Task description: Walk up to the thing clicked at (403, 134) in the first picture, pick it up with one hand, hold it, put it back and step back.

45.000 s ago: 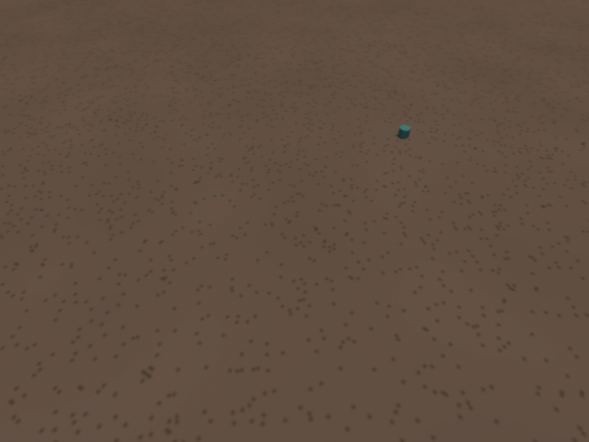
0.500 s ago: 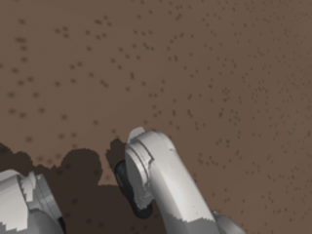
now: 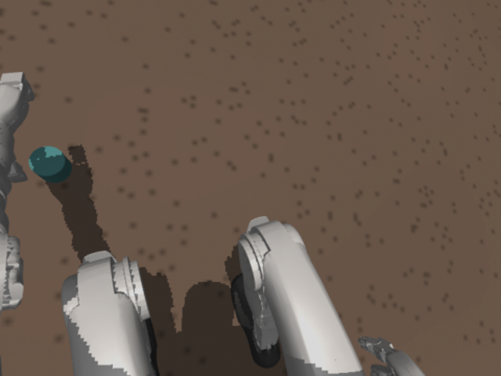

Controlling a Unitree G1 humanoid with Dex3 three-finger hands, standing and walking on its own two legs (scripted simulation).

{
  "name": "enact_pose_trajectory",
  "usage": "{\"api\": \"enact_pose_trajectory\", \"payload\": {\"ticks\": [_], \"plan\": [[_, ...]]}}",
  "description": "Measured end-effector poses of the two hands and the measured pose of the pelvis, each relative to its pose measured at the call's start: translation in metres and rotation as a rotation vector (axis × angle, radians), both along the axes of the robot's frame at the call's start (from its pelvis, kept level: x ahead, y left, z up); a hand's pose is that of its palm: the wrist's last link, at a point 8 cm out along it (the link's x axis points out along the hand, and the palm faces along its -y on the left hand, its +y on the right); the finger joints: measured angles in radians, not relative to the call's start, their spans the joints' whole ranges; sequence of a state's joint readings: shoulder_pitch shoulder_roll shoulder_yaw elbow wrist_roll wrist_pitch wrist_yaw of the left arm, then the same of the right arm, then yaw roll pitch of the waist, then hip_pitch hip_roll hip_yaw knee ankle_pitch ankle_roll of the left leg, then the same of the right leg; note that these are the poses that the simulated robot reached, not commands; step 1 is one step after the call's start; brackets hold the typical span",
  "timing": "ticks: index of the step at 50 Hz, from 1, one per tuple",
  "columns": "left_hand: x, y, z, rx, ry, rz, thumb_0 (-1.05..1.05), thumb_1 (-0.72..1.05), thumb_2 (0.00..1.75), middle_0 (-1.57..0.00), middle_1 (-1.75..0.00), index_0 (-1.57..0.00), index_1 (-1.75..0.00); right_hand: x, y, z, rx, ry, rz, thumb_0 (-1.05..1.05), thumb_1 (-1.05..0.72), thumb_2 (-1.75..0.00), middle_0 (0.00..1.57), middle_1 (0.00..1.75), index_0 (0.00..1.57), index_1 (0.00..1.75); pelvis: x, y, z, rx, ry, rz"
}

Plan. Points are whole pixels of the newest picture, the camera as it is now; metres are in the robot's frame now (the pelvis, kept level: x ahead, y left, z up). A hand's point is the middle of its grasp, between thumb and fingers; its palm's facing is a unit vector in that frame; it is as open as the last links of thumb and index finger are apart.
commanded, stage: withdraw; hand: left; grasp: from above
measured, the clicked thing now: (51, 165) +0.53 +0.28 -0.33
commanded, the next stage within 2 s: home in 0.22 s
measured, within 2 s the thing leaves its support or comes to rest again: neither
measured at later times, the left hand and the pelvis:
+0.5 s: hand (9, 134) +0.53 +0.29 -0.16, palm faces -0.38 -0.09 -0.92, open 13.2 cm; pelvis +0.01 +0.00 -0.02, yaw -1 degrees
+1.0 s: hand out of the picture +0.33 +0.26 +0.04, palm faces -0.19 -0.73 -0.65, open 7.5 cm; pelvis +0.02 +0.00 +0.16, yaw +6 degrees
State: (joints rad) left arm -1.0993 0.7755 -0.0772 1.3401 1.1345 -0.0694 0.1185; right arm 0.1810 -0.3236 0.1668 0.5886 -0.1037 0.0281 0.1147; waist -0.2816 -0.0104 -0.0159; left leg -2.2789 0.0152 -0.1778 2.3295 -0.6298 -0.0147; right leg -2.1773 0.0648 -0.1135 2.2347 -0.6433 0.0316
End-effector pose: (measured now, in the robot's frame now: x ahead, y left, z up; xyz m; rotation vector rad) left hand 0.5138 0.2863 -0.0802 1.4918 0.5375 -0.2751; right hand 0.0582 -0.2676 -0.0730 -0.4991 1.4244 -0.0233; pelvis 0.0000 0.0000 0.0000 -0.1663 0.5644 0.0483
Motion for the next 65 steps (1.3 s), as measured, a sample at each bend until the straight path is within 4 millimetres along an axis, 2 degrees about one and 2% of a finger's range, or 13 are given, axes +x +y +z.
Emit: {"api": "enact_pose_trajectory", "payload": {"ticks": [7, 11, 14, 19, 22, 26, 30, 35, 39, 44, 49, 54, 65], "plan": [[-0.002, 0.002, -0.033, 0.001, -0.008, -0.026, 0.0, -0.49, 0.99, -0.1, -0.99, -0.09, -0.99, -0.022, -0.009, -0.004, -0.072, 0.052, 0.001, 0.0, -0.9, -0.89, 0.2, 0.3, 0.2, 0.3, -0.003, 0.0, -0.017, -0.002, -0.014, -0.007], [0.004, 0.009, -0.049, 0.012, -0.04, -0.02, 0.0, -0.49, 0.99, -0.1, -0.99, -0.1, -0.99, -0.034, -0.004, -0.013, -0.075, 0.089, -0.006, 0.0, -0.9, -0.89, 0.2, 0.3, 0.2, 0.29, -0.001, 0.001, -0.028, -0.003, -0.021, -0.012], [0.011, 0.012, -0.053, 0.023, -0.075, -0.011, 0.0, -0.49, 0.98, -0.1, -0.99, -0.1, -0.98, -0.039, 0.004, -0.021, -0.055, 0.112, -0.015, 0.0, -0.9, -0.89, 0.2, 0.3, 0.2, 0.29, 0.001, 0.001, -0.034, -0.003, -0.015, -0.015], [0.021, 0.012, -0.044, 0.04, -0.132, 0.002, 0.0, -0.46, 0.96, -0.13, -0.97, -0.13, -0.96, -0.037, 0.018, -0.03, -0.004, 0.119, -0.05, 0.0, -0.9, -0.89, 0.2, 0.3, 0.2, 0.29, 0.007, 0.002, -0.034, -0.005, 0.01, -0.015], [0.02, 0.01, -0.035, 0.035, -0.134, 0.023, 0.0, -0.41, 0.94, -0.16, -0.93, -0.16, -0.91, -0.03, 0.025, -0.031, 0.027, 0.109, -0.069, 0.0, -0.9, -0.89, 0.2, 0.3, 0.2, 0.3, 0.01, 0.003, -0.027, -0.004, 0.028, -0.013], [0.009, 0.007, -0.018, 0.002, -0.12, 0.055, 0.0, -0.27, 0.91, -0.2, -0.8, -0.19, -0.79, -0.015, 0.027, -0.026, 0.055, 0.072, -0.09, 0.0, -0.89, -0.89, 0.2, 0.3, 0.2, 0.3, 0.012, 0.003, -0.012, -0.002, 0.047, -0.006], [-0.016, 0.006, 0.008, -0.075, -0.115, 0.105, 0.0, -0.04, 0.85, -0.21, -0.63, -0.2, -0.62, 0.004, 0.023, -0.013, 0.076, 0.025, -0.1, 0.0, -0.9, -0.89, 0.2, 0.3, 0.2, 0.3, 0.012, 0.003, 0.008, 0.008, 0.059, 0.005], [-0.06, 0.014, 0.053, -0.202, -0.125, 0.209, 0.0, 0.3, 0.82, -0.21, -0.45, -0.2, -0.44, 0.036, 0.013, 0.012, 0.082, -0.056, -0.088, 0.0, -0.9, -0.89, 0.2, 0.3, 0.2, 0.3, 0.011, 0.001, 0.041, 0.027, 0.064, 0.021], [-0.099, 0.021, 0.087, -0.295, -0.113, 0.3, 0.0, 0.57, 0.84, -0.21, -0.37, -0.21, -0.37, 0.067, 0.009, 0.038, 0.081, -0.148, -0.06, 0.01, -0.9, -0.89, 0.2, 0.3, 0.2, 0.3, 0.01, 0.001, 0.069, 0.039, 0.051, 0.033], [-0.145, 0.02, 0.126, -0.42, -0.092, 0.411, 0.01, 0.76, 0.87, -0.21, -0.32, -0.21, -0.32, 0.109, 0.014, 0.08, 0.093, -0.284, -0.024, 0.01, -0.91, -0.89, 0.2, 0.3, 0.2, 0.29, 0.011, 0.001, 0.109, 0.052, 0.02, 0.048], [-0.183, 0.012, 0.164, -0.548, -0.087, 0.528, 0.01, 0.85, 0.88, -0.22, -0.31, -0.21, -0.3, 0.143, 0.028, 0.127, 0.119, -0.415, 0.008, 0.01, -0.91, -0.9, 0.2, 0.3, 0.2, 0.3, 0.014, 0.0, 0.149, 0.063, -0.025, 0.066], [-0.212, 0.003, 0.199, -0.674, -0.085, 0.649, 0.01, 0.88, 0.89, -0.22, -0.3, -0.21, -0.3, 0.167, 0.043, 0.17, 0.153, -0.521, 0.022, 0.01, -0.9, -0.9, 0.2, 0.3, 0.2, 0.3, 0.02, -0.001, 0.185, 0.074, -0.068, 0.082], [-0.259, -0.013, 0.278, -0.915, -0.065, 0.908, 0.01, 0.9, 0.89, -0.21, -0.3, -0.21, -0.3, 0.189, 0.063, 0.256, 0.189, -0.631, 0.01, 0.01, -0.9, -0.9, 0.2, 0.3, 0.2, 0.3, 0.045, 0.0, 0.263, 0.101, -0.164, 0.107]]}}
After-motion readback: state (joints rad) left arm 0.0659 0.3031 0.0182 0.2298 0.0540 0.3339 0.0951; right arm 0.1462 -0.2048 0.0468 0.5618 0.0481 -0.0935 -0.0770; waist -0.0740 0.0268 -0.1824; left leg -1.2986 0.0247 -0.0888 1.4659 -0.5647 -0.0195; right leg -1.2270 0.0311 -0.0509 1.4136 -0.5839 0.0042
